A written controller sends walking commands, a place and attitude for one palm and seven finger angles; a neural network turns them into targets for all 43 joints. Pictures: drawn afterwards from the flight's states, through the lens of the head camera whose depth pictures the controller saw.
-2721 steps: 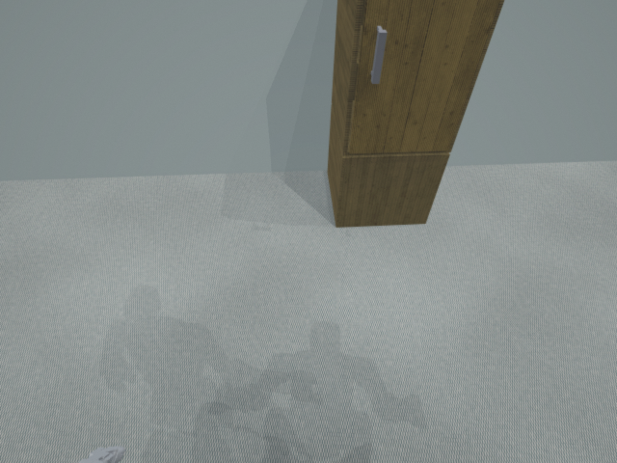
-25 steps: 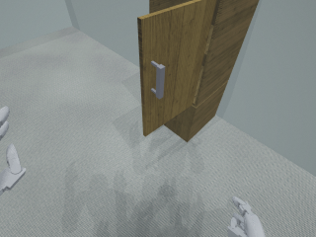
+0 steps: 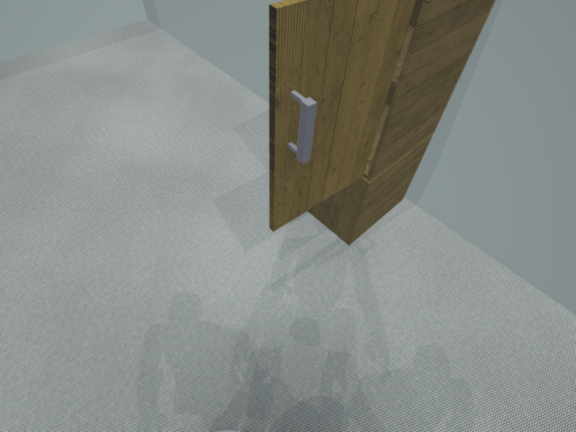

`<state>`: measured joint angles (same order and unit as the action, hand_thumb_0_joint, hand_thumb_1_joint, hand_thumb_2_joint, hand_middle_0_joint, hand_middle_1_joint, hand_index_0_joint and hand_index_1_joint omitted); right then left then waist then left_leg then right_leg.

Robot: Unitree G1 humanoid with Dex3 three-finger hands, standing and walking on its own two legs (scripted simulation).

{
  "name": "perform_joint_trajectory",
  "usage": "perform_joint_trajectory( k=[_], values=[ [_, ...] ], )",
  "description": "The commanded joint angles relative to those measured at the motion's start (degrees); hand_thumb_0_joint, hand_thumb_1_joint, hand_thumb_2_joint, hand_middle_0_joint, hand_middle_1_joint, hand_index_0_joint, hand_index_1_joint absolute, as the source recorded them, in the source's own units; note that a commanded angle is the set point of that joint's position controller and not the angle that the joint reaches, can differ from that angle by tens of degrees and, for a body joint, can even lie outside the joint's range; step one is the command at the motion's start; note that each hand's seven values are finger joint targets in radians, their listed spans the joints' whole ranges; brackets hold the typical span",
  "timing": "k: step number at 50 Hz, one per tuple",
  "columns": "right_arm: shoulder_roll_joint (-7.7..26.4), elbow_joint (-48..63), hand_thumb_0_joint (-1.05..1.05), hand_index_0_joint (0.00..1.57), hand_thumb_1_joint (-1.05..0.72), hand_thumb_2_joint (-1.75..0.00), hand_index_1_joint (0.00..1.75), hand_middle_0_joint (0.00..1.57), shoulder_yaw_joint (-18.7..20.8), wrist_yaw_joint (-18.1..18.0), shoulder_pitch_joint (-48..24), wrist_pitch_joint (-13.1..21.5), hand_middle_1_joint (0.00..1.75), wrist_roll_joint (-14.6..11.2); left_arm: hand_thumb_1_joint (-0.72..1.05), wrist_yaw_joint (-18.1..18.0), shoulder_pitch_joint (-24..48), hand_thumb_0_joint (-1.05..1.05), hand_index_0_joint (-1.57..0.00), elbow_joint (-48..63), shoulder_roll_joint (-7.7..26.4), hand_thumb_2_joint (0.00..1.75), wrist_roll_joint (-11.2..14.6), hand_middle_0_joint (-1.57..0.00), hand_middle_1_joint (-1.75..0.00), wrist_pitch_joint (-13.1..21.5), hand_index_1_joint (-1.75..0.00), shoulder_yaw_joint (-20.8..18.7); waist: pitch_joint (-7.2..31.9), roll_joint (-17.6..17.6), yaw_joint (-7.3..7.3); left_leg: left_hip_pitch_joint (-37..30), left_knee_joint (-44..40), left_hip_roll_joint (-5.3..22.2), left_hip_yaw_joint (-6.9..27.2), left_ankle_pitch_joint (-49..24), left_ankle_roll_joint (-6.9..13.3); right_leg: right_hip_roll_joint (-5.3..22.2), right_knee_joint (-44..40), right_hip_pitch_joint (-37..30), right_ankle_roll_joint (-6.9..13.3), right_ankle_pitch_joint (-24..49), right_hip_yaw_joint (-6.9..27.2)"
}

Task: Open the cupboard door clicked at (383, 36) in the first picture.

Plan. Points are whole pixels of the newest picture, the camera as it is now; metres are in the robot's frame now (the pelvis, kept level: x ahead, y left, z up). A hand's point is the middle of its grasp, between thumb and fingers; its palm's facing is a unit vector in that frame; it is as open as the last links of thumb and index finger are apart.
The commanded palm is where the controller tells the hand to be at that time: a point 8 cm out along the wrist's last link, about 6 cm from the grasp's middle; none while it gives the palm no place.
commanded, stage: let the arm hang, fingers relaxed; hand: left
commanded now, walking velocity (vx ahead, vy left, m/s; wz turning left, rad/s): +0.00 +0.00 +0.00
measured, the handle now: (299, 127) +0.67 +0.02 +0.02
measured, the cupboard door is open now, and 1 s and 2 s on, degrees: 85 85 85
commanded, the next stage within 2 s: look to check the result in 0.64 s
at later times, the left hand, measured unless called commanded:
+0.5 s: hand out of the picture +0.08 +0.20 -0.16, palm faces -0.01 -0.96 -0.27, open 7.4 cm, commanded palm none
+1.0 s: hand out of the picture +0.09 +0.21 -0.15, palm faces -0.03 -0.95 -0.32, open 7.4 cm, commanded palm none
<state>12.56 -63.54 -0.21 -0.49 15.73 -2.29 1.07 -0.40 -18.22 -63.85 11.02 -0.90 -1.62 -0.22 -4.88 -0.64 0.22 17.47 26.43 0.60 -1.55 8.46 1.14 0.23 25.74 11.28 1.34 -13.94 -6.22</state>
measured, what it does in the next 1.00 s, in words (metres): stands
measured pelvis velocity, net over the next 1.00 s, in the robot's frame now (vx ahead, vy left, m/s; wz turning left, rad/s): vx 0.04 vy -0.02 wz -0.02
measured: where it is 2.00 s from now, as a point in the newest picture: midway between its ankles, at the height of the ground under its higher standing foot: outside the picture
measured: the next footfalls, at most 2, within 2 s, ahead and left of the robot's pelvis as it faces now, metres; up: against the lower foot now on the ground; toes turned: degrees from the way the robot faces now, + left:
none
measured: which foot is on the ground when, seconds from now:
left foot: down 0.00-1.00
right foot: down 0.00-1.00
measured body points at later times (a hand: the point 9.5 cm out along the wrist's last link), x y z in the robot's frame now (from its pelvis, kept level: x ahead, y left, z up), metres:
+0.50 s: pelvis +0.02 -0.01 +0.00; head +0.02 -0.02 +0.45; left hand +0.08 +0.25 -0.14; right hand +0.05 -0.25 -0.16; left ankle +0.06 +0.11 -0.74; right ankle +0.00 -0.10 -0.74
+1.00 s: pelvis +0.04 -0.02 +0.01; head +0.06 -0.04 +0.46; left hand +0.09 +0.26 -0.13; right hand +0.08 -0.30 -0.15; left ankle +0.06 +0.11 -0.74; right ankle +0.00 -0.11 -0.74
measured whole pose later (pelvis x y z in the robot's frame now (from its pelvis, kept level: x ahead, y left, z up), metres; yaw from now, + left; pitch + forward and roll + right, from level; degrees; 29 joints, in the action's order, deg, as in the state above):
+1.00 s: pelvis +0.04 -0.02 +0.01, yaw -1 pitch -1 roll +0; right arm 16.7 -65.5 0.2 -0.6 7.6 -0.6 0.9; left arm -0.8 -9.1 -65.7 15.8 -0.7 0.7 -1.1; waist -3.6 1.5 -0.3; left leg 9.4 18.8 1.5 -2.6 8.1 -0.8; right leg -1.0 18.7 4.1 2.6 -13.6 -5.0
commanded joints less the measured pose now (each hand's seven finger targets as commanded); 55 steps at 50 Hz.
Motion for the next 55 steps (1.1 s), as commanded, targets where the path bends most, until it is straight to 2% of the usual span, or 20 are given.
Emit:
perform_joint_trajectory(
  k=[1,6,9,13,15,17,24,34,37,42,46,55],
  values=[
    [7.4,2.3,0.0,0.2,-0.9,-0.9,0.3,0.2,2.1,-1.1,-0.2,1.8,0.3,0.0,0.9,-0.7,0.9,0.0,-0.2,1.1,9.0,0.9,0.4,-0.2,-0.3,2.2,-0.3,-1.8,2.4,2.9,-0.89,-4.4,-6.2,5.1,6.8,6.6,1.0,6.6,-8.8,3.1,2.9,-6.4,8.1],
    [6.8,0.9,0.0,0.2,-0.9,-0.9,0.3,0.2,2.3,-1.2,0.8,1.7,0.3,0.0,0.9,-1.0,0.5,0.0,-0.2,-0.4,8.8,0.9,0.4,-0.2,-0.3,2.2,-0.3,-1.8,1.3,0.7,-0.95,-5.2,-6.1,5.1,6.1,5.9,1.1,6.7,-9.4,4.0,3.0,-7.8,8.1],
    [7.1,0.7,0.0,0.2,-0.9,-0.9,0.3,0.2,2.3,-1.2,0.6,1.8,0.3,0.0,0.9,-1.1,0.8,0.0,-0.2,-0.3,9.2,0.9,0.3,-0.2,-0.3,2.2,-0.3,-1.9,1.1,1.6,-0.73,-5.1,-6.8,5.4,6.3,5.6,1.1,6.4,-8.8,3.7,2.8,-7.1,7.9],
    [6.8,0.3,0.0,0.2,-0.9,-0.9,0.3,0.2,2.2,-1.0,-0.6,2.1,0.3,0.1,0.9,-1.1,2.2,0.0,-0.2,-0.3,9.5,0.9,0.3,-0.2,-0.3,2.3,-0.3,-1.9,0.2,-0.2,-0.68,-5.0,-7.6,5.5,6.0,4.3,1.1,6.6,-8.8,3.2,2.4,-5.5,7.8],
    [6.6,0.2,0.0,0.2,-0.9,-0.9,0.3,0.2,2.1,-0.9,-1.4,2.1,0.3,0.2,0.9,-1.1,2.9,0.0,-0.2,0.0,9.6,0.9,0.3,-0.2,-0.3,2.3,-0.3,-2.0,-0.2,0.8,-0.53,-4.9,-7.7,5.3,5.9,4.0,0.9,6.7,-8.9,3.0,2.3,-5.4,8.0],
    [6.8,0.2,0.0,0.2,-0.9,-0.9,0.3,0.2,2.1,-0.8,-1.8,2.2,0.3,0.2,0.9,-1.1,3.7,0.0,-0.2,0.4,10.1,0.9,0.2,-0.2,-0.3,2.4,-0.3,-2.1,0.5,-0.2,-0.56,-5.3,-7.8,5.3,5.8,2.7,0.9,6.8,-9.0,2.4,2.2,-4.3,8.2],
    [8.4,0.6,0.0,0.2,-0.9,-0.9,0.3,0.2,2.1,-0.8,-4.6,2.9,0.3,0.1,0.9,-1.1,6.4,0.0,-0.2,1.4,11.3,0.9,0.3,-0.2,-0.3,3.1,-0.3,-2.5,3.3,1.3,-0.22,-7.3,-7.9,5.9,5.8,-4.9,0.7,7.0,-8.5,-1.7,1.8,4.3,7.8],
    [10.9,1.0,0.0,0.2,-0.9,-0.9,0.3,0.2,2.3,-0.9,-6.8,3.1,0.3,0.1,0.9,-1.0,9.0,0.0,-0.2,1.8,13.4,0.9,0.3,-0.2,-0.3,3.6,-0.3,-2.8,5.5,0.9,-0.45,-10.1,-8.1,6.2,5.4,-8.5,0.3,7.5,-9.7,-4.7,1.8,10.7,8.0],
    [11.2,0.8,0.0,0.2,-0.9,-0.9,0.3,0.2,2.2,-0.9,-7.6,3.0,0.3,0.1,0.9,-1.0,9.5,0.0,-0.2,1.7,13.4,0.9,0.4,-0.2,-0.3,3.5,-0.3,-2.6,4.3,2.2,-0.56,-10.2,-8.6,6.2,5.3,-7.1,0.1,7.6,-10.4,-4.0,1.8,9.0,8.3],
    [12.2,0.7,0.0,0.2,-0.9,-0.9,0.3,0.2,2.1,-0.9,-8.0,2.9,0.3,0.1,0.9,-0.9,9.9,0.0,-0.2,1.2,14.5,0.9,0.5,-0.2,-0.3,3.5,-0.3,-2.5,4.6,1.2,-0.67,-11.1,-8.9,6.4,5.2,-6.9,0.1,7.6,-11.1,-4.2,1.8,9.1,8.6],
    [12.8,0.8,0.0,0.2,-0.9,-0.9,0.3,0.2,2.1,-0.9,-8.3,2.9,0.3,0.0,0.9,-0.9,9.7,0.0,-0.2,0.9,15.0,0.9,0.5,-0.2,-0.3,3.6,-0.3,-2.5,6.0,0.9,-0.64,-12.4,-8.6,6.6,5.0,-8.7,0.2,7.8,-11.0,-5.1,1.7,12.1,8.5],
    [13.7,0.9,0.0,0.2,-0.9,-0.9,0.3,0.2,2.2,-1.0,-9.0,2.8,0.3,-0.1,0.9,-1.1,10.1,0.0,-0.2,0.8,15.9,0.9,0.5,-0.2,-0.3,3.7,-0.3,-2.5,5.8,0.3,-0.75,-13.2,-8.5,6.7,4.6,-9.7,0.1,7.9,-11.2,-5.5,1.5,15.4,8.6]
  ],
)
